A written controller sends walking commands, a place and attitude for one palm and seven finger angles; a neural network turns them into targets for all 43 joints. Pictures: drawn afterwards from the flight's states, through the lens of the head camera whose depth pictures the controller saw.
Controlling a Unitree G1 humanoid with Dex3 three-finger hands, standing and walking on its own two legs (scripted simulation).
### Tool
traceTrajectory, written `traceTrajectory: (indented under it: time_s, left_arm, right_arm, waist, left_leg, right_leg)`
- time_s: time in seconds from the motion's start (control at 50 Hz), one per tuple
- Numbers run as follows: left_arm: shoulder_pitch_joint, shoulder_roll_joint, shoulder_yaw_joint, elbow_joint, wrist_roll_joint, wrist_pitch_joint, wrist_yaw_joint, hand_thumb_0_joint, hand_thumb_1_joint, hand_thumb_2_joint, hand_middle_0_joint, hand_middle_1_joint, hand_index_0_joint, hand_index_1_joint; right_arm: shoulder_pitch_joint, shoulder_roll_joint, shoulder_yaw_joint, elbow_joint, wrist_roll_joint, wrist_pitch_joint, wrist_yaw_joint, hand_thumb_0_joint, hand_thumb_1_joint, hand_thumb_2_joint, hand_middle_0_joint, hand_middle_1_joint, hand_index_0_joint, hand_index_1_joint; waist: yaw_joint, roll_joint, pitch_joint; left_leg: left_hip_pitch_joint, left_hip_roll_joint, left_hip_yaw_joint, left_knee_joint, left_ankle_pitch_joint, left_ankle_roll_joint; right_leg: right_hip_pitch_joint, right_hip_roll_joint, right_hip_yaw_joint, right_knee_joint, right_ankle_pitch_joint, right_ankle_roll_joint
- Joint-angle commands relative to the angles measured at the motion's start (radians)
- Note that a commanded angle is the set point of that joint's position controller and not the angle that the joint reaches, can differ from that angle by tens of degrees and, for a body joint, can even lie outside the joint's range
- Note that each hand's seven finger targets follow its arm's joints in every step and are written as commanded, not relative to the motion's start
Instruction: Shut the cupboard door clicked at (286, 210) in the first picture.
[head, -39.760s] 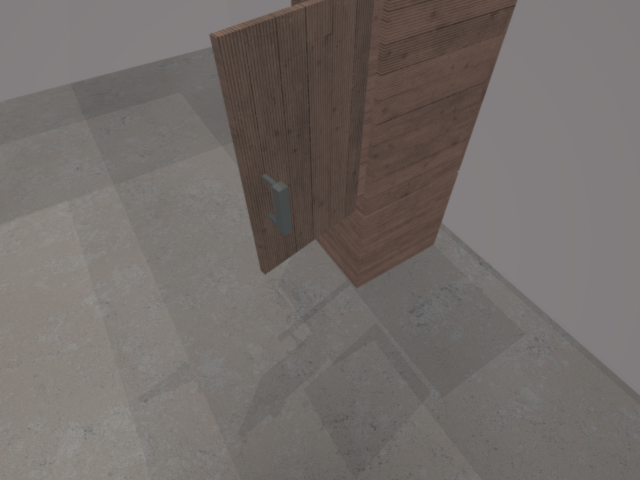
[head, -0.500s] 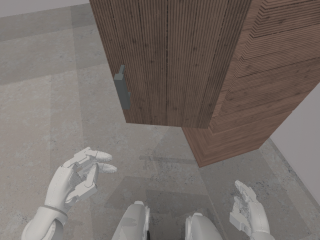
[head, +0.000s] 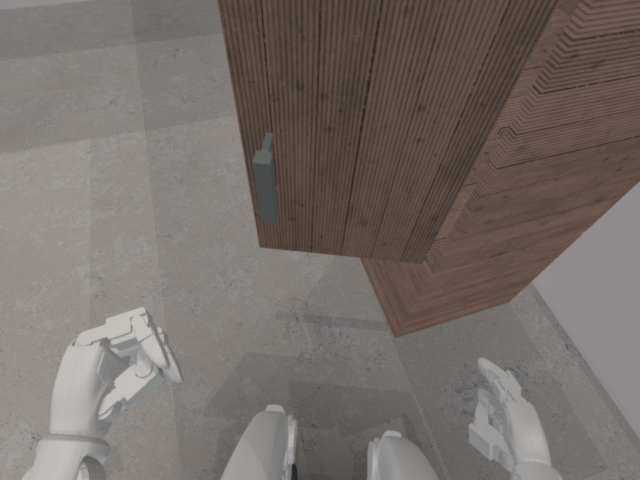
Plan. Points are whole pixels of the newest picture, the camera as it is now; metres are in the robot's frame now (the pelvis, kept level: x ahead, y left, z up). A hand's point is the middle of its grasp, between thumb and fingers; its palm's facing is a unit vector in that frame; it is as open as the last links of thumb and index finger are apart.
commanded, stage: raise the hand and make a fist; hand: left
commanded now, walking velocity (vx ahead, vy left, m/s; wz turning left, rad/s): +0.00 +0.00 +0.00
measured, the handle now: (268, 179) +0.52 +0.13 +0.02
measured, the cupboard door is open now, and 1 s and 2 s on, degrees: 67 67 67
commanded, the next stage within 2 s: bring the fist close to the handle in 0.70 s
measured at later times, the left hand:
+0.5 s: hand (181, 371) +0.23 +0.18 +0.03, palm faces -0.04 -1.00 +0.01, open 3.1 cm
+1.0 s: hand (196, 343) +0.25 +0.17 +0.05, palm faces -0.01 -1.00 +0.00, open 3.1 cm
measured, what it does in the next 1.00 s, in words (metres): stands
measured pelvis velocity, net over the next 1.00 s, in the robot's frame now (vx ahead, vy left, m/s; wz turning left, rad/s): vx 0.01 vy -0.01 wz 0.00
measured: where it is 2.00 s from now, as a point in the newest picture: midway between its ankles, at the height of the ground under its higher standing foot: outside the picture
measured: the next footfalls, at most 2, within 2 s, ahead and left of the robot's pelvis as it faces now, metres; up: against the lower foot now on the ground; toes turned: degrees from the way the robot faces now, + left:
none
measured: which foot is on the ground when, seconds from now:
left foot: down 0.00-1.00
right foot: down 0.00-1.00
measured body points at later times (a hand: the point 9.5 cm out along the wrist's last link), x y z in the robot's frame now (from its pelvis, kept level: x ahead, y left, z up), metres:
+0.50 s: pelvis +0.01 -0.01 +0.00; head +0.09 +0.01 +0.44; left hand +0.22 +0.23 +0.03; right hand +0.19 -0.24 -0.08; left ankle +0.06 +0.08 -0.62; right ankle +0.02 -0.12 -0.62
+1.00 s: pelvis +0.01 -0.01 -0.01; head +0.09 +0.00 +0.43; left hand +0.25 +0.22 +0.05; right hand +0.20 -0.25 -0.09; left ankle +0.06 +0.08 -0.62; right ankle +0.02 -0.12 -0.62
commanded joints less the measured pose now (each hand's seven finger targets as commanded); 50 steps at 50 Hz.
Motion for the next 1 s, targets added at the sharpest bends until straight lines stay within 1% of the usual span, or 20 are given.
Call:
traceTrajectory:
  time_s: [0.0,0.04,0.12,0.18,0.22,0.24,0.3,0.32,0.38,0.42,0.52,0.58,0.64,0.72,0.78,0.82,0.84,0.88,0.94,0.98]
  left_arm:
    - [0.003,0.035,-0.026,-0.080,0.027,-0.023,-0.026,0.000,0.900,0.900,-1.300,-1.500,-1.300,-1.500]
    - [-0.036,0.046,-0.037,-0.056,0.032,0.000,-0.061,0.000,0.900,0.900,-1.300,-1.500,-1.300,-1.500]
    - [-0.108,0.159,0.076,-0.140,0.007,-0.018,-0.078,0.000,0.900,0.900,-1.300,-1.500,-1.300,-1.500]
    - [-0.105,0.157,0.115,-0.218,-0.024,-0.073,-0.054,0.000,0.900,0.900,-1.300,-1.500,-1.300,-1.500]
    - [-0.083,0.166,0.128,-0.225,-0.023,-0.091,-0.033,0.000,0.900,0.900,-1.300,-1.500,-1.300,-1.500]
    - [-0.061,0.135,0.104,-0.202,-0.020,-0.089,-0.031,0.000,0.900,0.900,-1.300,-1.500,-1.300,-1.500]
    - [-0.027,0.078,0.040,-0.092,-0.011,-0.047,-0.054,0.000,0.900,0.900,-1.300,-1.500,-1.300,-1.500]
    - [-0.006,0.072,0.032,-0.040,-0.007,-0.023,-0.068,0.000,0.900,0.900,-1.300,-1.500,-1.300,-1.500]
    - [-0.035,0.093,0.032,-0.041,-0.016,0.017,-0.102,0.000,0.900,0.900,-1.300,-1.500,-1.300,-1.500]
    - [-0.071,0.145,0.080,-0.088,-0.024,0.009,-0.100,0.000,0.900,0.900,-1.300,-1.500,-1.300,-1.500]
    - [-0.088,0.174,0.140,-0.195,-0.046,-0.090,-0.044,0.000,0.900,0.900,-1.300,-1.500,-1.300,-1.500]
    - [-0.044,0.111,0.085,-0.125,-0.029,-0.097,-0.038,0.000,0.900,0.900,-1.300,-1.500,-1.300,-1.500]
    - [-0.020,0.090,0.046,-0.059,-0.015,-0.048,-0.063,0.000,0.900,0.900,-1.300,-1.500,-1.300,-1.500]
    - [-0.049,0.127,0.064,-0.083,-0.022,-0.001,-0.092,0.000,0.900,0.900,-1.300,-1.500,-1.300,-1.500]
    - [-0.085,0.142,0.092,-0.166,-0.036,-0.038,-0.075,0.000,0.900,0.900,-1.300,-1.500,-1.300,-1.500]
    - [-0.174,0.146,0.087,-0.184,-0.031,-0.075,-0.048,0.000,0.900,0.900,-1.300,-1.500,-1.300,-1.500]
    - [-0.206,0.112,0.054,-0.172,-0.026,-0.090,-0.040,0.000,0.900,0.900,-1.300,-1.500,-1.300,-1.500]
    - [-0.227,0.089,0.034,-0.099,-0.012,-0.103,-0.026,0.000,0.900,0.900,-1.300,-1.500,-1.300,-1.500]
    - [-0.240,0.073,-0.003,-0.010,0.012,-0.072,-0.040,0.000,0.900,0.900,-1.300,-1.500,-1.300,-1.500]
    - [-0.276,0.055,-0.047,-0.014,0.028,-0.033,-0.046,0.000,0.900,0.900,-1.300,-1.500,-1.300,-1.500]
  right_arm:
    - [-0.001,-0.157,-0.046,-0.138,0.003,-0.033,-0.002,0.000,-0.900,-0.900,0.200,0.300,0.200,0.300]
    - [0.006,-0.166,-0.044,-0.147,0.007,-0.033,-0.006,0.000,-0.900,-0.900,0.200,0.300,0.200,0.300]
    - [0.009,-0.166,-0.040,-0.157,0.002,-0.038,-0.016,0.000,-0.900,-0.900,0.200,0.300,0.200,0.300]
    - [-0.003,-0.148,-0.034,-0.155,-0.005,-0.046,-0.011,0.000,-0.900,-0.900,0.200,0.300,0.200,0.300]
    - [-0.001,-0.147,-0.034,-0.146,-0.009,-0.045,-0.006,0.000,-0.900,-0.900,0.200,0.300,0.200,0.300]
    - [-0.004,-0.144,-0.033,-0.146,-0.010,-0.043,-0.001,0.000,-0.900,-0.900,0.200,0.300,0.200,0.300]
    - [-0.002,-0.153,-0.037,-0.138,-0.003,-0.033,0.005,0.000,-0.900,-0.900,0.200,0.300,0.200,0.300]
    - [0.005,-0.156,-0.039,-0.140,0.001,-0.028,0.003,0.000,-0.900,-0.900,0.200,0.300,0.200,0.300]
    - [0.010,-0.166,-0.043,-0.151,0.013,-0.027,-0.003,0.000,-0.900,-0.900,0.200,0.300,0.200,0.300]
    - [0.008,-0.166,-0.044,-0.153,0.009,-0.030,-0.011,0.000,-0.900,-0.900,0.200,0.300,0.200,0.300]
    - [0.004,-0.143,-0.042,-0.136,-0.006,-0.041,-0.011,0.000,-0.900,-0.900,0.200,0.300,0.200,0.300]
    - [-0.001,-0.142,-0.041,-0.129,-0.005,-0.033,-0.001,0.000,-0.900,-0.900,0.200,0.300,0.200,0.300]
    - [0.003,-0.152,-0.044,-0.134,0.003,-0.018,0.002,0.000,-0.900,-0.900,0.200,0.300,0.200,0.300]
    - [0.007,-0.157,-0.045,-0.151,0.012,-0.009,-0.007,0.000,-0.900,-0.900,0.200,0.300,0.200,0.300]
    - [0.002,-0.146,-0.042,-0.154,0.007,-0.013,-0.014,0.000,-0.900,-0.900,0.200,0.300,0.200,0.300]
    - [0.009,-0.147,-0.037,-0.137,-0.003,-0.020,-0.018,0.000,-0.900,-0.900,0.200,0.300,0.200,0.300]
    - [0.002,-0.144,-0.032,-0.130,-0.007,-0.025,-0.013,0.000,-0.900,-0.900,0.200,0.300,0.200,0.300]
    - [0.007,-0.150,-0.031,-0.113,-0.011,-0.028,-0.010,0.000,-0.900,-0.900,0.200,0.300,0.200,0.300]
    - [0.012,-0.163,-0.034,-0.111,-0.005,-0.021,-0.004,0.000,-0.900,-0.900,0.200,0.300,0.200,0.300]
    - [0.016,-0.168,-0.035,-0.125,0.000,-0.015,0.000,0.000,-0.900,-0.900,0.200,0.300,0.200,0.300]
  waist:
    - [-0.046,0.005,-0.160]
    - [-0.054,-0.006,-0.143]
    - [-0.017,0.030,-0.230]
    - [0.012,0.096,-0.295]
    - [0.017,0.124,-0.303]
    - [0.011,0.128,-0.291]
    - [-0.022,0.056,-0.225]
    - [-0.027,0.013,-0.206]
    - [-0.031,-0.023,-0.212]
    - [-0.019,-0.012,-0.247]
    - [0.009,0.048,-0.300]
    - [-0.009,0.050,-0.250]
    - [-0.022,0.016,-0.225]
    - [-0.022,-0.009,-0.236]
    - [-0.014,0.004,-0.273]
    - [-0.031,0.016,-0.261]
    - [-0.038,0.041,-0.247]
    - [-0.053,0.020,-0.220]
    - [-0.055,0.002,-0.224]
    - [-0.049,0.030,-0.252]
  left_leg:
    - [0.274,0.011,-0.135,-0.268,0.029,-0.042]
    - [0.259,0.008,-0.136,-0.270,0.006,-0.038]
    - [0.282,0.000,-0.119,-0.246,0.070,-0.036]
    - [0.343,-0.001,-0.118,-0.243,0.133,-0.049]
    - [0.356,0.001,-0.121,-0.239,0.170,-0.053]
    - [0.356,0.002,-0.121,-0.243,0.170,-0.056]
    - [0.282,0.000,-0.108,-0.231,0.107,-0.043]
    - [0.255,0.001,-0.108,-0.232,0.099,-0.038]
    - [0.222,-0.006,-0.088,-0.215,0.101,-0.028]
    - [0.218,-0.009,-0.079,-0.195,0.134,-0.026]
    - [0.247,-0.009,-0.071,-0.171,0.201,-0.033]
    - [0.231,-0.007,-0.064,-0.169,0.171,-0.032]
    - [0.205,-0.008,-0.061,-0.176,0.142,-0.027]
    - [0.197,-0.009,-0.060,-0.175,0.139,-0.021]
    - [0.219,-0.008,-0.055,-0.162,0.167,-0.022]
    - [0.217,-0.005,-0.062,-0.142,0.167,-0.021]
    - [0.218,-0.007,-0.065,-0.140,0.157,-0.023]
    - [0.194,-0.004,-0.070,-0.128,0.117,-0.024]
    - [0.174,-0.003,-0.068,-0.129,0.089,-0.020]
    - [0.211,-0.003,-0.077,-0.162,0.075,-0.021]
  right_leg:
    - [0.002,0.033,-0.001,-0.161,0.091,-0.023]
    - [0.005,0.031,0.005,-0.177,0.081,-0.023]
    - [0.058,0.035,0.024,-0.169,0.110,-0.034]
    - [0.063,0.035,0.020,-0.148,0.138,-0.040]
    - [0.058,0.038,0.018,-0.138,0.160,-0.043]
    - [0.047,0.036,0.011,-0.135,0.158,-0.040]
    - [0.041,0.035,0.015,-0.161,0.131,-0.030]
    - [0.055,0.038,0.018,-0.172,0.125,-0.030]
    - [0.092,0.032,0.042,-0.198,0.117,-0.024]
    - [0.116,0.032,0.055,-0.189,0.138,-0.027]
    - [0.129,0.033,0.063,-0.157,0.188,-0.035]
    - [0.090,0.031,0.058,-0.160,0.162,-0.030]
    - [0.100,0.028,0.064,-0.181,0.142,-0.025]
    - [0.135,0.028,0.086,-0.205,0.134,-0.022]
    - [0.148,0.024,0.090,-0.195,0.163,-0.022]
    - [0.107,0.031,0.081,-0.174,0.165,-0.025]
    - [0.077,0.029,0.073,-0.165,0.152,-0.027]
    - [0.032,0.030,0.069,-0.160,0.109,-0.026]
    - [0.025,0.027,0.076,-0.168,0.082,-0.025]
    - [0.031,0.024,0.064,-0.169,0.085,-0.026]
